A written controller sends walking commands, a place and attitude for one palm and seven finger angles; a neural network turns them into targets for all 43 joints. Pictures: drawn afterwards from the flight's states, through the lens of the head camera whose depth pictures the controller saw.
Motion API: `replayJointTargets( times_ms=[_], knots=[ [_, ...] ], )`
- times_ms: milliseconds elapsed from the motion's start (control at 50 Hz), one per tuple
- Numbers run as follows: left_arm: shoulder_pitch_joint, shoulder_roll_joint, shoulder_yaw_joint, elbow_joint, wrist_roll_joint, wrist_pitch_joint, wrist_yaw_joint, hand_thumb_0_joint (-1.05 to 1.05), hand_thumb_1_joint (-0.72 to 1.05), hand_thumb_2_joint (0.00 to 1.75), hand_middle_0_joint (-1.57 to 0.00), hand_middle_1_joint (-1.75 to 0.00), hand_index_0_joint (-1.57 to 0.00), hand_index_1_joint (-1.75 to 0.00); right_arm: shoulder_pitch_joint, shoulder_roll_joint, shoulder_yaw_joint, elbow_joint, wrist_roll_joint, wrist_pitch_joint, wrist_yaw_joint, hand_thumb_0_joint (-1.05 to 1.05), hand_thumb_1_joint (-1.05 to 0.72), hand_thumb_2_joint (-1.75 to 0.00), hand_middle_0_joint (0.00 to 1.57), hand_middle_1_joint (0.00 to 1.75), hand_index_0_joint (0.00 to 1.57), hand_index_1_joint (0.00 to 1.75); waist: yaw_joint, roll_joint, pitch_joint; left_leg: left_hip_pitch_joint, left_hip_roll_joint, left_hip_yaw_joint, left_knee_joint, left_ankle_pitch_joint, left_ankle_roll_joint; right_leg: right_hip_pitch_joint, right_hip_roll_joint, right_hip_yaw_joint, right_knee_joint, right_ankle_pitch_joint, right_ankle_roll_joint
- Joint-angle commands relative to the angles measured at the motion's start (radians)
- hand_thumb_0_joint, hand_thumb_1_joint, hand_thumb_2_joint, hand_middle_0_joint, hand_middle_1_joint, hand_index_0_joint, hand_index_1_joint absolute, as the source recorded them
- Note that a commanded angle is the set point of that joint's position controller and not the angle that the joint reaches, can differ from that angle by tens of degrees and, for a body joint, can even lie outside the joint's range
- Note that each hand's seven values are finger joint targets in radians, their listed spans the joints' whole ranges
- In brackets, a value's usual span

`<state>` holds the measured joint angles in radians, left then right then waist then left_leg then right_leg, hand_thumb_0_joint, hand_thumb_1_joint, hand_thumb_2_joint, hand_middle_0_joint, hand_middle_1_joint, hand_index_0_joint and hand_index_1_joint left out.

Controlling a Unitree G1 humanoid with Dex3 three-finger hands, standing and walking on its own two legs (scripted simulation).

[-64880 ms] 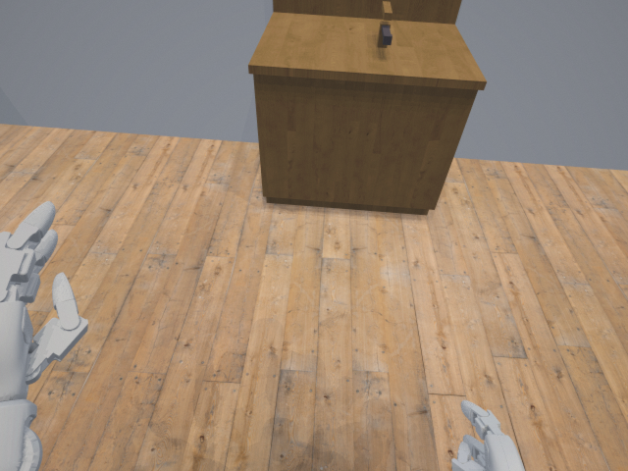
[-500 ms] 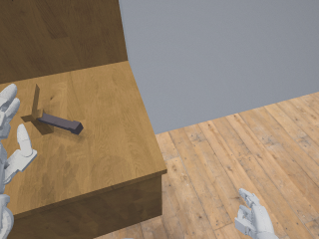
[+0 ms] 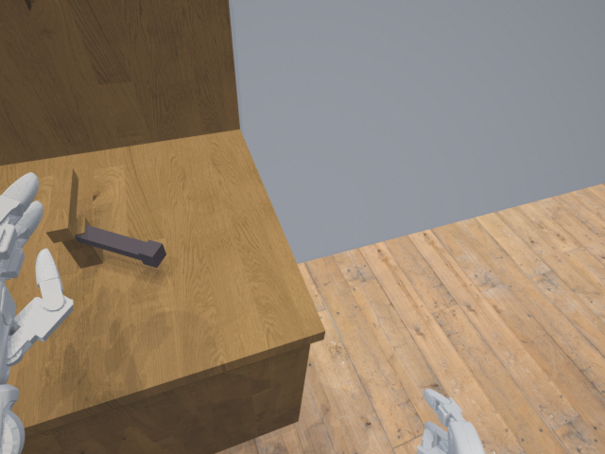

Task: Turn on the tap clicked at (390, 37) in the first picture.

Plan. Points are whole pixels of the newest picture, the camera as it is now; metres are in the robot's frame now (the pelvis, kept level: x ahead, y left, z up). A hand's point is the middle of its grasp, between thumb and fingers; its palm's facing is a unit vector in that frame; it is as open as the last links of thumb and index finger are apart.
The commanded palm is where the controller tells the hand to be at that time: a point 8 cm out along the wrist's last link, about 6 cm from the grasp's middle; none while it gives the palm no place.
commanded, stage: come to a stop and stand still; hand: left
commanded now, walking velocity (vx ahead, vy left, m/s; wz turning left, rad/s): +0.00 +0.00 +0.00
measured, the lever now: (152, 253) +0.39 +0.26 +0.01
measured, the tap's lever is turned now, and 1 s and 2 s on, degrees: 53 53 53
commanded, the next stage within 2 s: look again from close up in 0.86 s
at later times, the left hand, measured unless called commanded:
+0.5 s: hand (30, 288) +0.24 +0.30 +0.15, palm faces +0.31 -0.84 -0.45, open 7.4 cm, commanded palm +0.17 +0.32 +0.18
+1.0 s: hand (24, 278) +0.24 +0.30 +0.16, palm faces +0.31 -0.83 -0.46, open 7.4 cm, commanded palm +0.18 +0.33 +0.18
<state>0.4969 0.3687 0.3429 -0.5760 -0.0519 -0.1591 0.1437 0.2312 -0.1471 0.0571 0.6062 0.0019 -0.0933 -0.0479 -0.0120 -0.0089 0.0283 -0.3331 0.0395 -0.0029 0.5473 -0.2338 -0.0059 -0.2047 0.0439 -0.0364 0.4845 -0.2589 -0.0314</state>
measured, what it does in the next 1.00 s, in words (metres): shifts its weight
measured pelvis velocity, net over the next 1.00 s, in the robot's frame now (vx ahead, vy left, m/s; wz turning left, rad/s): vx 0.03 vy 0.05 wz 0.02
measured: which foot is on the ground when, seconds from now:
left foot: down 0.00-1.00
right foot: down 0.00-1.00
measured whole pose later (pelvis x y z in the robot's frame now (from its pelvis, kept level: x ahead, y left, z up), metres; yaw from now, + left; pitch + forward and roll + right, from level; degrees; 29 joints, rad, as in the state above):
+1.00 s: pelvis +0.03 +0.05 +0.01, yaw +1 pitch +2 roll -1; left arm 0.48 0.43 0.40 -0.55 -0.06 -0.23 0.07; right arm 0.14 -0.20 0.02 0.56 0.01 -0.11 0.00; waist 0.02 -0.03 0.11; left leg -0.32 -0.04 0.01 0.46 -0.17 0.06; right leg -0.18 -0.03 -0.03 0.40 -0.25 0.04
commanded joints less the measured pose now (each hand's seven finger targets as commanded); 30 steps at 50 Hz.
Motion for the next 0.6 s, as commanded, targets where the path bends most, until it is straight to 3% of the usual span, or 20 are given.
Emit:
replayJointTargets(
  times_ms=[0,40,80,100,120,140,160,180,200,220,260,280,300,360,380,400,420,500,580],
  knots=[
    [-0.114,0.152,0.106,-0.144,-0.013,-0.041,0.027,0.00,0.90,0.90,-0.20,-0.30,-0.20,-0.30,-0.124,-0.153,-0.060,-0.132,0.000,-0.053,-0.030,0.00,-0.90,-0.90,0.20,0.30,0.20,0.30,0.006,0.043,-0.096,0.106,0.051,-0.083,-0.094,-0.008,0.016,-0.065,-0.130,0.149,-0.172,-0.014,-0.012],
    [-0.128,0.146,0.093,-0.104,-0.006,-0.040,0.024,0.00,0.90,0.90,-0.20,-0.30,-0.20,-0.30,-0.126,-0.161,-0.067,-0.138,0.008,-0.055,-0.036,0.00,-0.90,-0.90,0.20,0.30,0.20,0.30,0.013,0.047,-0.090,0.091,0.079,-0.104,-0.156,-0.097,0.029,-0.041,-0.103,0.129,-0.166,-0.072,0.010],
    [-0.148,0.137,0.077,-0.111,0.002,-0.037,0.023,0.00,0.90,0.90,-0.20,-0.30,-0.20,-0.30,-0.133,-0.160,-0.063,-0.143,0.007,-0.053,-0.037,0.00,-0.90,-0.90,0.20,0.30,0.20,0.30,0.017,0.095,-0.062,0.041,0.083,-0.126,-0.208,-0.145,0.040,-0.002,-0.083,0.109,-0.158,-0.054,0.017],
    [-1.066,0.910,0.383,-0.274,0.047,-0.190,0.017,0.00,0.90,0.90,-0.20,-0.30,-0.20,-0.30,-0.049,-0.218,0.062,-0.239,0.069,-0.030,-0.104,0.00,-0.90,-0.90,0.20,0.30,0.20,0.30,-0.019,0.334,0.066,-0.066,0.008,-0.051,-0.238,-0.294,0.091,0.147,-0.013,0.012,-0.098,-0.075,0.077],
    [-0.721,0.360,0.273,0.029,0.038,-0.145,-0.007,0.00,0.90,0.90,-0.20,-0.30,-0.20,-0.30,-0.081,-0.100,-0.050,-0.188,0.055,-0.082,-0.072,0.00,-0.90,-0.90,0.20,0.30,0.20,0.30,0.027,0.185,-0.030,-0.010,0.070,-0.070,-0.163,-0.199,0.064,-0.084,-0.075,0.030,-0.070,-0.211,0.031],
    [-0.531,0.332,0.205,0.176,0.026,-0.126,-0.016,0.00,0.90,0.90,-0.20,-0.30,-0.20,-0.30,-0.125,-0.194,-0.056,-0.149,0.020,-0.095,-0.036,0.00,-0.90,-0.90,0.20,0.30,0.20,0.30,0.041,0.183,0.003,0.056,0.031,-0.087,-0.165,-0.195,0.045,-0.117,-0.063,0.064,-0.123,-0.162,-0.004],
    [-0.477,0.329,0.193,0.125,0.020,-0.133,-0.028,0.00,0.90,0.90,-0.20,-0.30,-0.20,-0.30,-0.107,-0.203,-0.072,-0.152,0.016,-0.102,-0.011,0.00,-0.90,-0.90,0.20,0.30,0.20,0.30,0.037,0.152,-0.043,0.055,0.023,-0.073,-0.145,-0.201,0.038,-0.096,-0.090,0.103,-0.150,-0.125,-0.012],
    [-0.372,0.284,0.153,0.098,0.002,-0.147,-0.042,0.00,0.90,0.90,-0.20,-0.30,-0.20,-0.30,-0.093,-0.206,-0.078,-0.158,0.018,-0.114,0.007,0.00,-0.90,-0.90,0.20,0.30,0.20,0.30,0.042,0.093,-0.058,0.056,0.007,-0.062,-0.119,-0.174,0.037,-0.085,-0.114,0.121,-0.172,-0.114,-0.014],
    [-0.249,0.239,0.132,0.125,-0.012,-0.144,-0.051,0.00,0.90,0.90,-0.20,-0.30,-0.20,-0.30,-0.097,-0.205,-0.082,-0.150,0.025,-0.117,0.024,0.00,-0.90,-0.90,0.20,0.30,0.20,0.30,0.047,0.076,-0.084,0.098,0.008,-0.050,-0.113,-0.133,0.035,-0.086,-0.116,0.115,-0.163,-0.091,-0.018],
    [-0.155,0.204,0.102,0.068,-0.024,-0.153,-0.057,0.00,0.90,0.90,-0.20,-0.30,-0.20,-0.30,-0.075,-0.209,-0.091,-0.167,0.027,-0.121,0.039,0.00,-0.90,-0.90,0.20,0.30,0.20,0.30,0.054,0.020,-0.095,0.104,0.006,-0.045,-0.100,-0.113,0.035,-0.087,-0.128,0.114,-0.172,-0.078,-0.016],
    [-0.073,0.219,0.118,0.010,-0.044,-0.169,-0.052,0.00,0.90,0.90,-0.20,-0.30,-0.20,-0.30,-0.082,-0.208,-0.090,-0.173,0.032,-0.137,0.053,0.00,-0.90,-0.90,0.20,0.30,0.20,0.30,0.061,-0.061,-0.089,0.123,-0.001,-0.037,-0.086,-0.074,0.030,-0.113,-0.144,0.117,-0.184,-0.076,-0.016],
    [-0.068,0.231,0.132,-0.004,-0.048,-0.176,-0.048,0.00,0.90,0.90,-0.20,-0.30,-0.20,-0.30,-0.085,-0.209,-0.090,-0.169,0.031,-0.143,0.054,0.00,-0.90,-0.90,0.20,0.30,0.20,0.30,0.059,-0.064,-0.092,0.131,0.000,-0.042,-0.092,-0.066,0.027,-0.124,-0.147,0.114,-0.181,-0.088,-0.015],
    [-0.084,0.283,0.176,-0.011,-0.050,-0.177,-0.037,0.00,0.90,0.90,-0.20,-0.30,-0.20,-0.30,-0.112,-0.221,-0.088,-0.161,0.031,-0.142,0.048,0.00,-0.90,-0.90,0.20,0.30,0.20,0.30,0.057,-0.001,-0.093,0.147,0.009,-0.052,-0.121,-0.063,0.027,-0.132,-0.133,0.106,-0.164,-0.086,-0.011],
    [-0.151,0.304,0.207,-0.013,-0.047,-0.196,-0.032,0.00,0.90,0.90,-0.20,-0.30,-0.20,-0.30,-0.103,-0.216,-0.086,-0.151,0.021,-0.147,0.035,0.00,-0.90,-0.90,0.20,0.30,0.20,0.30,0.042,0.003,-0.073,0.095,0.015,-0.088,-0.154,-0.075,0.031,-0.094,-0.128,0.096,-0.156,-0.063,-0.001],
    [-0.169,0.312,0.213,-0.010,-0.045,-0.198,-0.032,0.00,0.90,0.90,-0.20,-0.30,-0.20,-0.30,-0.107,-0.213,-0.087,-0.141,0.019,-0.147,0.033,0.00,-0.90,-0.90,0.20,0.30,0.20,0.30,0.039,0.021,-0.075,0.096,0.016,-0.091,-0.152,-0.059,0.033,-0.084,-0.129,0.096,-0.152,-0.037,-0.001],
    [-0.219,0.361,0.240,-0.036,-0.038,-0.196,-0.028,0.00,0.90,0.90,-0.20,-0.30,-0.20,-0.30,-0.121,-0.226,-0.089,-0.135,0.016,-0.141,0.030,0.00,-0.90,-0.90,0.20,0.30,0.20,0.30,0.038,0.072,-0.090,0.102,0.020,-0.105,-0.161,-0.055,0.032,-0.071,-0.126,0.088,-0.133,-0.029,0.000],
    [-0.229,0.316,0.208,-0.042,-0.034,-0.199,-0.032,0.00,0.90,0.90,-0.20,-0.30,-0.20,-0.30,-0.111,-0.212,-0.091,-0.125,0.014,-0.139,0.027,0.00,-0.90,-0.90,0.20,0.30,0.20,0.30,0.033,0.076,-0.103,0.098,0.025,-0.106,-0.168,-0.028,0.037,-0.037,-0.127,0.077,-0.118,0.018,0.001],
    [-0.195,0.306,0.190,-0.120,-0.027,-0.193,-0.031,0.00,0.90,0.90,-0.20,-0.30,-0.20,-0.30,-0.114,-0.217,-0.098,-0.128,0.018,-0.147,0.041,0.00,-0.90,-0.90,0.20,0.30,0.20,0.30,0.042,0.153,-0.187,0.182,0.030,-0.121,-0.158,0.148,0.037,0.012,-0.123,0.056,-0.054,0.130,0.004],
    [-0.112,0.256,0.171,-0.184,-0.019,-0.192,-0.033,0.00,0.90,0.90,-0.20,-0.30,-0.20,-0.30,-0.086,-0.217,-0.111,-0.127,0.011,-0.145,0.057,0.00,-0.90,-0.90,0.20,0.30,0.20,0.30,0.041,0.128,-0.234,0.263,0.046,-0.117,-0.116,0.435,0.031,0.007,-0.116,0.027,-0.018,0.225,0.012]
  ],
)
